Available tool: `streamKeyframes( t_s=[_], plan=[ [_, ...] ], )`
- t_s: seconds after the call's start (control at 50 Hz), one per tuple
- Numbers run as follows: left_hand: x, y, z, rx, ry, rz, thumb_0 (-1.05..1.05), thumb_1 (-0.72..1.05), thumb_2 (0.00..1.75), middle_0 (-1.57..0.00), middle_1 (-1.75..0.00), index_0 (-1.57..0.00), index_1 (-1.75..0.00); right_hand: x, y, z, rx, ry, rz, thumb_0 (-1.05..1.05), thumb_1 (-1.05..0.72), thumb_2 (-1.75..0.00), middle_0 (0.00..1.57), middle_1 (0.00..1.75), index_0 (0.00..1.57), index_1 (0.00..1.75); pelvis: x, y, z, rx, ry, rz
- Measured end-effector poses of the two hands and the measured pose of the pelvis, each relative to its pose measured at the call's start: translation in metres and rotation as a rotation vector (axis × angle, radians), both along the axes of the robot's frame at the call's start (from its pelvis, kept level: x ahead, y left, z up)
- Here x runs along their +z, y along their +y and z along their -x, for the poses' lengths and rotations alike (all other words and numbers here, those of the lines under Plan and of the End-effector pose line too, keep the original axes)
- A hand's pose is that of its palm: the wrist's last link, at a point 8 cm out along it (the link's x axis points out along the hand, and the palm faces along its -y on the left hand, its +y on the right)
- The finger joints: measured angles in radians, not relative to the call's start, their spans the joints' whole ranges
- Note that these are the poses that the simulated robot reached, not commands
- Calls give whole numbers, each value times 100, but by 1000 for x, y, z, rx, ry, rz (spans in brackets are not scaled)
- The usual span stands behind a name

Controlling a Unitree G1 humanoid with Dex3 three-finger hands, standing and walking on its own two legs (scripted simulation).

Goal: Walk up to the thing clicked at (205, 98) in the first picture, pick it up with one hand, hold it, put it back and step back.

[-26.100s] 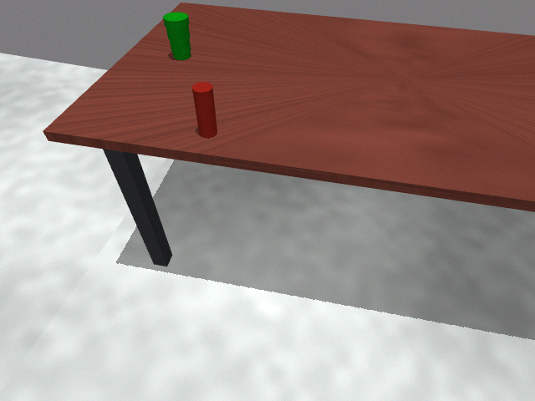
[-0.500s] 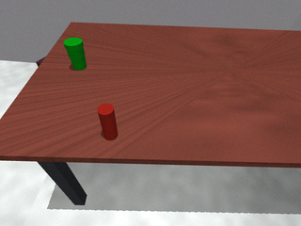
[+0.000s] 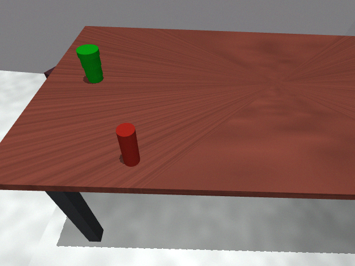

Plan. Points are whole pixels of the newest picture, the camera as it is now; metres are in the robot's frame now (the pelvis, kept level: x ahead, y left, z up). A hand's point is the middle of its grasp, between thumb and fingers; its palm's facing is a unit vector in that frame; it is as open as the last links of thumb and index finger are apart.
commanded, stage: stand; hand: left
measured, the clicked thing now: (128, 146) +0.42 +0.13 +0.02
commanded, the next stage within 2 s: none
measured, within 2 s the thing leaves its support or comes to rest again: neither
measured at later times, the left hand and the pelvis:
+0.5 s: hand out of the picture +0.05 +0.26 -0.16, palm faces -0.02 -0.94 -0.35, open 10.1 cm; pelvis +0.00 +0.00 +0.00, yaw +0 degrees
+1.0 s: hand out of the picture +0.07 +0.25 -0.16, palm faces -0.02 -0.94 -0.34, open 7.4 cm; pelvis +0.00 +0.00 +0.00, yaw +0 degrees
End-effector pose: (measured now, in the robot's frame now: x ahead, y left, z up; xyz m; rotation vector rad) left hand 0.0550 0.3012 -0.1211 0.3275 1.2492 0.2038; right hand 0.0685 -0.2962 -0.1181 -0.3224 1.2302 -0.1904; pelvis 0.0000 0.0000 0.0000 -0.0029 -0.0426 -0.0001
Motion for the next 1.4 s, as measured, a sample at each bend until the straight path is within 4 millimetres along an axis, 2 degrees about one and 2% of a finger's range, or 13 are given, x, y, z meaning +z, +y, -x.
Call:
streamKeyframes(
  t_s=[0.14, 0.24, 0.32, 0.44, 0.56, 0.66, 0.78, 1.0, 1.4],
  plan=[
    [0, -1, 0, 0, -12, 1, 0, -55, 5, -7, -6, -6, -6, 1, -1, -1, 0, -10, 2, 0, -90, -90, 20, 30, 20, 30, 0, 0, 2, 2, -6, 1],
    [0, -1, 1, 0, -14, 3, 0, -41, 19, -13, -15, -13, -16, 1, -1, 2, -3, -6, 1, 0, -90, -90, 20, 30, 20, 30, 0, 0, 3, 6, -5, 1],
    [-1, -1, 4, 2, -5, 6, 0, -20, 40, -17, -22, -16, -22, 1, -2, 5, -5, 2, 2, 0, -90, -90, 20, 30, 20, 30, 0, 0, 3, 7, -3, 0],
    [-2, -1, 6, 7, 8, 7, 0, 21, 70, -20, -27, -19, -28, 1, -2, 8, -8, 16, 4, 0, -90, -90, 20, 30, 20, 30, 0, -1, 2, 6, -1, -1],
    [-2, -2, 6, 7, 15, 6, 1, 61, 84, -21, -29, -20, -29, -1, -2, 7, -9, 21, 1, 0, -90, -90, 20, 30, 20, 30, 0, -1, 1, 7, 1, -1],
    [-1, -3, 3, 5, 12, 6, 1, 79, 88, -21, -30, -20, -30, -1, -2, 4, -7, 19, -1, 0, -90, -90, 20, 30, 20, 30, 0, -2, -1, 6, 4, -1],
    [0, -4, -3, 1, -1, 6, 1, 87, 89, -21, -30, -20, -30, -1, -2, -2, -3, 9, -2, 0, -90, -90, 20, 30, 20, 30, 0, -2, -2, 6, 4, 0],
    [0, -6, -9, 0, -13, 9, 1, 90, 90, -21, -30, -20, -30, 1, -3, -7, -1, 5, 0, 0, -90, -90, 20, 30, 20, 30, 0, -3, -5, 8, 5, 0],
    [-2, -4, -1, 10, -9, 11, 1, 90, 90, -21, -30, -20, -30, 2, -1, -5, 2, 1, 3, 0, -90, -90, 20, 30, 20, 30, 0, -2, -2, 15, -1, 2]
  ],
)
